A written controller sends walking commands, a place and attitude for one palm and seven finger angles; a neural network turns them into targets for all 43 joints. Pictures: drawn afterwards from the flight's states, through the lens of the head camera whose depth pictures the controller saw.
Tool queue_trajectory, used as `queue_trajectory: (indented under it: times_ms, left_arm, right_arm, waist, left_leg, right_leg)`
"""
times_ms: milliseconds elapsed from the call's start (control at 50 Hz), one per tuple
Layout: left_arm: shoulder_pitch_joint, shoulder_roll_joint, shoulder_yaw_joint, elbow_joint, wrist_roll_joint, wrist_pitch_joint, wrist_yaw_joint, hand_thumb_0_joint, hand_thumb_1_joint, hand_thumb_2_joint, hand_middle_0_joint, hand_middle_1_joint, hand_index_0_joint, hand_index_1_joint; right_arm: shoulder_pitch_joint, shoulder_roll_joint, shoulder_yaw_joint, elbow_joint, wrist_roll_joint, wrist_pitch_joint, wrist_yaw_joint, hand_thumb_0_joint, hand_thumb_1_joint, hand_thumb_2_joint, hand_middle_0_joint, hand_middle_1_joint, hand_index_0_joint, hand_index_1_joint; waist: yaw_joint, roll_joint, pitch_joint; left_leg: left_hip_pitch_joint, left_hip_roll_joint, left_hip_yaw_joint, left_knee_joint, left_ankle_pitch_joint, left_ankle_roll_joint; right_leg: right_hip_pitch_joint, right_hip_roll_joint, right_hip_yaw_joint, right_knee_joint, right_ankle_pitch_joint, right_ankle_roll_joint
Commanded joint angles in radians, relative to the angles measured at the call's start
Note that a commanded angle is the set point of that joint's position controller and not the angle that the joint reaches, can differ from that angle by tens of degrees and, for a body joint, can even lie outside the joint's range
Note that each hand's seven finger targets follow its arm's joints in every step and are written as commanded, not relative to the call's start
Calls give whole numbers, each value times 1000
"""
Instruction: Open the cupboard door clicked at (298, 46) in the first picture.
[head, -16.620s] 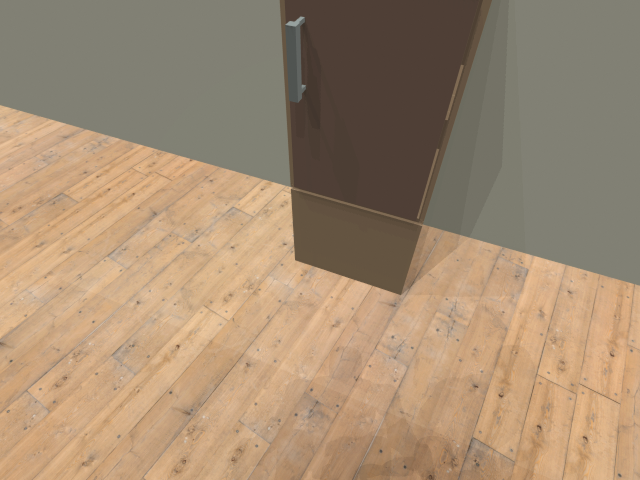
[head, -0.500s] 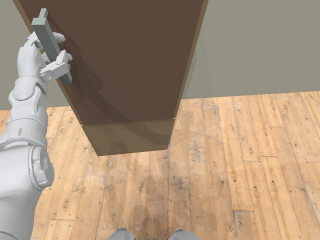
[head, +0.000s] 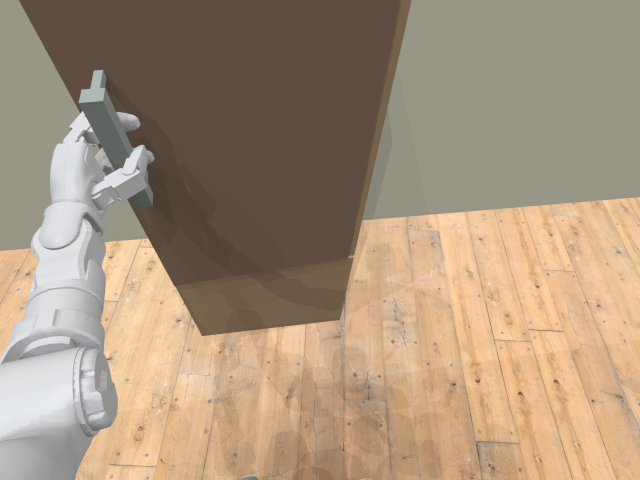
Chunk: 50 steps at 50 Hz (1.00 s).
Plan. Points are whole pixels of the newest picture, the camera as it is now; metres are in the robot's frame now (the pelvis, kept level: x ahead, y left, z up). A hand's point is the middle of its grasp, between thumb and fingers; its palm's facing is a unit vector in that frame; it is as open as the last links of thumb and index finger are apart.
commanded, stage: pull the door open along its arc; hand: left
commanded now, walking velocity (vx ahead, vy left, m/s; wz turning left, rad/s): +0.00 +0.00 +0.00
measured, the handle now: (123, 144) +0.53 +0.23 +0.11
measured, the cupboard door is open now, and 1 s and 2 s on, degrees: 4 44 46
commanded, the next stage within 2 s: open thumb and fingers to let go in 0.62 s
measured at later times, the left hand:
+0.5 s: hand (214, 280) +0.31 +0.10 +0.12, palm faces +0.42 -0.91 +0.07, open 6.6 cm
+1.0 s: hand (253, 311) +0.28 +0.06 +0.12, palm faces +0.48 -0.88 -0.01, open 7.7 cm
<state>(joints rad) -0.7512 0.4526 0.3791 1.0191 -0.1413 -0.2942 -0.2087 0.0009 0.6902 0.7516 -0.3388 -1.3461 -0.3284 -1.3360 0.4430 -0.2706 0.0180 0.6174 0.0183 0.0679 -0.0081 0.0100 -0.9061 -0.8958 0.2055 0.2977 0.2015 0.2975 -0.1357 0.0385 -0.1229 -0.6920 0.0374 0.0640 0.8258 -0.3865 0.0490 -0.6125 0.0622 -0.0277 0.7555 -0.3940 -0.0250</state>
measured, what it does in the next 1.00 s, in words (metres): shifts its weight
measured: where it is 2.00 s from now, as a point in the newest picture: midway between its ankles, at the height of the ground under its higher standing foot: outside the picture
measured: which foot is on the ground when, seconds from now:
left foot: down 0.00-1.00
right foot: down 0.00-1.00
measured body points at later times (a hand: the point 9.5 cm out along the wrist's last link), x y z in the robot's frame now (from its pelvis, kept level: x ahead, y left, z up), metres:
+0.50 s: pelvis +0.00 -0.02 +0.01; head -0.01 -0.03 +0.46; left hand +0.28 +0.14 +0.12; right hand +0.20 -0.21 -0.06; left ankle +0.00 +0.08 -0.70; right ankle -0.02 -0.11 -0.70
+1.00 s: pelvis +0.00 -0.06 +0.02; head -0.02 -0.08 +0.47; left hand +0.25 +0.10 +0.12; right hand +0.19 -0.26 -0.08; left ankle +0.01 +0.08 -0.70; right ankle -0.02 -0.11 -0.70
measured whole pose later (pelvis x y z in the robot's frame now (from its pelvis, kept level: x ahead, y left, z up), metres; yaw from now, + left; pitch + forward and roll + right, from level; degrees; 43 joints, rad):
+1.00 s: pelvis +0.00 -0.06 +0.02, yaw +6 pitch +0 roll +1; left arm 0.09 -0.10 -0.19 -0.04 0.04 0.04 0.56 0.01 0.40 0.68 -0.36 -1.29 -0.36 -1.30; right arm 0.18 -0.19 0.01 0.61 -0.04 0.11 -0.01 0.02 -0.91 -0.90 0.20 0.30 0.20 0.30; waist 0.01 0.05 -0.06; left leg -0.34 0.01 -0.02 0.65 -0.31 -0.02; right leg -0.27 0.05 -0.11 0.64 -0.39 -0.09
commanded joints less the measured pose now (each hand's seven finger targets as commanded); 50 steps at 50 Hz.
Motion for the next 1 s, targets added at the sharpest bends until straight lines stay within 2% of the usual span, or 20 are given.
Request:
queue_trajectory:
  times_ms: [0, 80, 100, 120, 140, 160, 200, 240, 280, 320, 340, 360, 420, 500, 560, 680, 700, 780, 880, 980]
  left_arm:
    - [-178, 187, 0, -351, -56, -43, -16, 0, 900, 900, -400, -1350, -400, -1350]
    - [79, 97, -29, -547, -97, -7, -2, 0, 900, 900, -400, -1350, -400, -1350]
    - [101, 60, -60, -588, -101, 6, 3, 0, 900, 900, -400, -1350, -400, -1350]
    - [71, 22, 52, -671, -155, 31, 142, 0, 900, 900, -400, -1350, -400, -1350]
    - [123, -85, -38, -706, -135, 57, 218, 0, 900, 900, -400, -1350, -400, -1350]
    - [181, -129, -55, -759, -129, 65, 272, 0, 900, 900, -400, -1350, -400, -1350]
    - [303, -175, -84, -847, -91, 87, 361, 0, 900, 900, -400, -1350, -400, -1350]
    - [324, -238, -150, -961, -38, 103, 451, 0, 900, 900, -400, -1350, -400, -1350]
    - [397, -289, -197, -1018, 10, 136, 535, 0, 900, 900, -400, -1350, -400, -1350]
    - [402, -347, -263, -1099, 62, 174, 610, 0, 900, 900, -400, -1350, -400, -1350]
    - [435, -386, -302, -1126, 85, 197, 643, 0, 900, 900, -400, -1350, -400, -1350]
    - [451, -395, -322, -1130, 114, 220, 678, 0, 900, 900, -400, -1350, -400, -1350]
    - [560, -470, -393, -1224, 161, 283, 758, 0, 900, 900, -400, -1350, -400, -1350]
    - [698, -533, -499, -1310, 199, 328, 781, 0, 900, 900, -400, -1350, -400, -1350]
    - [815, -548, -529, -1341, 213, 340, 780, 0, 900, 900, -400, -1350, -400, -1350]
    - [608, -630, -617, -1300, 212, 346, 810, 0, 900, 900, -400, -1350, -400, -1350]
    - [510, -619, -612, -1275, 217, 341, 823, 0, 900, 900, -400, -1350, -400, -1350]
    - [594, -582, -565, -1264, 204, 318, 809, 0, 620, 780, -380, -1320, -380, -1320]
    - [633, -591, -585, -1286, 197, 282, 774, 0, 270, 630, -355, -1283, -355, -1283]
    - [602, -576, -594, -1295, 204, 249, 756, 0, -80, 480, -330, -1245, -330, -1245]
  right_arm:
    - [26, -158, -61, -130, 19, -36, -5, 0, -900, -900, 200, 300, 200, 300]
    - [-39, -140, -60, -178, 29, -58, 3, 0, -900, -900, 200, 300, 200, 300]
    - [-54, -136, -58, -182, 31, -64, 5, 0, -900, -900, 200, 300, 200, 300]
    - [-100, -104, -58, -183, 27, -77, 10, 0, -900, -900, 200, 300, 200, 300]
    - [-120, -102, -57, -184, 23, -91, 19, 0, -900, -900, 200, 300, 200, 300]
    - [-131, -98, -59, -183, 22, -105, 25, 0, -900, -900, 200, 300, 200, 300]
    - [-156, -94, -58, -181, 12, -112, 37, 0, -900, -900, 200, 300, 200, 300]
    - [-193, -83, -56, -186, -3, -110, 45, 0, -900, -900, 200, 300, 200, 300]
    - [-228, -74, -54, -195, -15, -101, 47, 0, -900, -900, 200, 300, 200, 300]
    - [-267, -61, -49, -203, -25, -85, 44, 0, -900, -900, 200, 300, 200, 300]
    - [-283, -54, -44, -208, -29, -75, 43, 0, -900, -900, 200, 300, 200, 300]
    - [-292, -53, -44, -207, -36, -66, 38, 0, -900, -900, 200, 300, 200, 300]
    - [-340, -31, -35, -222, -44, -38, 34, 0, -900, -900, 200, 300, 200, 300]
    - [-379, -14, -29, -233, -48, 0, 28, 0, -900, -900, 200, 300, 200, 300]
    - [-413, 1, -25, -239, -53, 16, 23, 0, -900, -900, 200, 300, 200, 300]
    - [-469, 15, -10, -200, -57, 9, 15, 0, -900, -900, 200, 300, 200, 300]
    - [-469, 13, -7, -186, -59, 3, 11, 0, -900, -900, 200, 300, 200, 300]
    - [-454, 17, -16, -188, -62, -4, -1, 0, -900, -900, 200, 300, 200, 300]
    - [-424, 17, -21, -189, -60, -8, -5, 0, -900, -900, 200, 300, 200, 300]
    - [-422, 10, -25, -187, -59, -21, -10, 0, -900, -900, 200, 300, 200, 300]
  waist:
    - [73, 43, -373]
    - [119, 27, -345]
    - [112, 12, -319]
    - [191, 0, -297]
    - [155, 2, -264]
    - [155, -27, -239]
    - [165, -19, -238]
    - [160, -12, -251]
    - [162, -64, -232]
    - [161, -41, -226]
    - [163, -39, -213]
    - [152, -77, -193]
    - [167, -66, -175]
    - [154, -104, -119]
    - [168, -110, -72]
    - [128, -96, 3]
    - [112, -92, 16]
    - [155, -133, -95]
    - [150, -133, -124]
    - [134, -154, -84]
  left_leg:
    - [368, -16, -75, -83, 506, -6]
    - [380, -18, -60, -107, 550, -4]
    - [381, -17, -60, -113, 534, -5]
    - [337, -24, -57, -129, 494, -17]
    - [351, -22, -55, -142, 457, -23]
    - [352, -20, -60, -145, 452, -24]
    - [365, -18, -58, -152, 463, -32]
    - [386, -16, -59, -157, 458, -35]
    - [380, -14, -59, -166, 419, -34]
    - [389, -16, -61, -178, 381, -37]
    - [392, -16, -63, -187, 366, -38]
    - [392, -15, -67, -189, 341, -34]
    - [402, -19, -63, -204, 330, -38]
    - [424, -23, -59, -206, 316, -34]
    - [435, -28, -57, -200, 306, -31]
    - [443, -46, -77, -173, 233, -29]
    - [433, -50, -84, -167, 213, -27]
    - [426, -64, -83, -178, 240, -28]
    - [432, -59, -81, -185, 291, -26]
    - [422, -59, -86, -181, 256, -22]
  right_leg:
    - [166, 6, -1, -72, 501, 4]
    - [234, -3, 0, -83, 551, 4]
    - [226, -3, -5, -88, 542, 7]
    - [233, -1, -21, -103, 484, 7]
    - [221, 1, -29, -108, 451, 9]
    - [218, 0, -35, -116, 437, 8]
    - [233, -7, -37, -105, 437, 6]
    - [240, -14, -36, -99, 426, 5]
    - [260, -23, -34, -108, 407, 5]
    - [269, -32, -29, -115, 371, 1]
    - [275, -36, -30, -123, 353, -2]
    - [276, -38, -29, -138, 334, 1]
    - [317, -49, -23, -162, 330, -7]
    - [348, -64, -3, -213, 351, -9]
    - [364, -73, 14, -250, 358, -9]
    - [290, -98, 45, -298, 266, 3]
    - [262, -106, 55, -303, 242, 8]
    - [357, -125, 87, -295, 352, 24]
    - [399, -126, 78, -255, 522, 33]
    - [365, -132, 91, -275, 451, 38]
